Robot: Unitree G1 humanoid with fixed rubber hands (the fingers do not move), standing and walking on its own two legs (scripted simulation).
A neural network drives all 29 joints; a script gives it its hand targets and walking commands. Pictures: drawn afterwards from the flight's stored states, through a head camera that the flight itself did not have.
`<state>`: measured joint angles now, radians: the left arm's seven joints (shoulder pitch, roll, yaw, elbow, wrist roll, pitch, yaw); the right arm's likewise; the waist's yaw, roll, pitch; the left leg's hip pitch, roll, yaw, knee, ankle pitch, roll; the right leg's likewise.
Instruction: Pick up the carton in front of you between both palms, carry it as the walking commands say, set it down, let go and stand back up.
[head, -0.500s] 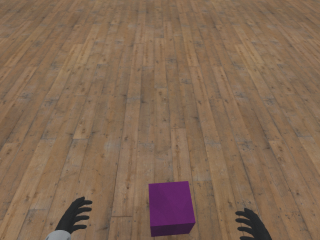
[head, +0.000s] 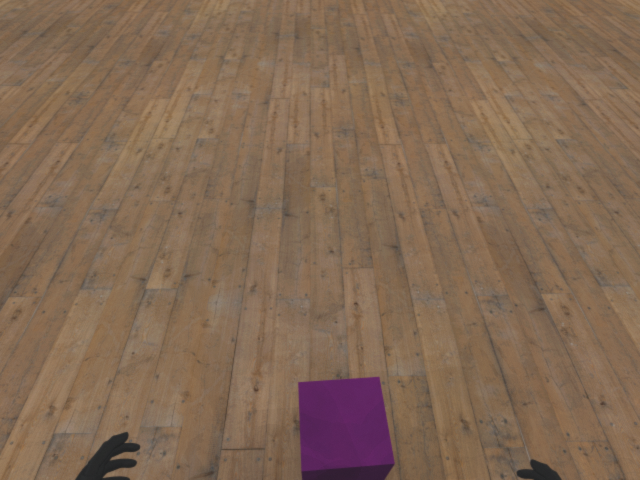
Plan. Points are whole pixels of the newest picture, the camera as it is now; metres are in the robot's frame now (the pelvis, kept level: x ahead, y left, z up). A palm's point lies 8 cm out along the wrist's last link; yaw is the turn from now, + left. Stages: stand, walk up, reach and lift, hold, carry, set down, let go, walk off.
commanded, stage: stand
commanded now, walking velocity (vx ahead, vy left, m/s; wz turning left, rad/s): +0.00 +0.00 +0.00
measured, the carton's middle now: (340, 435) +0.36 -0.05 -0.64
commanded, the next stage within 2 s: none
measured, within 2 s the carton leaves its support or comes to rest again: neither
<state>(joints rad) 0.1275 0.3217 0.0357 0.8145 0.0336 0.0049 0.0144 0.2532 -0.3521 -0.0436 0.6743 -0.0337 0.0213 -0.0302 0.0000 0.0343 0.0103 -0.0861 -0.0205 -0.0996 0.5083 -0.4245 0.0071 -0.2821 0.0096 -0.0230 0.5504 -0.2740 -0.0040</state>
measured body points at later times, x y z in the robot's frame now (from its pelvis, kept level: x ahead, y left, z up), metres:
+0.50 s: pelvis -0.02 +0.00 +0.01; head -0.02 -0.01 +0.46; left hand +0.10 +0.30 -0.10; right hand +0.09 -0.30 -0.10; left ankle -0.10 +0.12 -0.73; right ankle +0.01 -0.12 -0.73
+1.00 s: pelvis -0.03 -0.01 +0.01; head -0.03 -0.01 +0.46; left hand +0.07 +0.31 -0.10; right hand +0.06 -0.32 -0.11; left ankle -0.10 +0.12 -0.73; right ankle +0.01 -0.12 -0.73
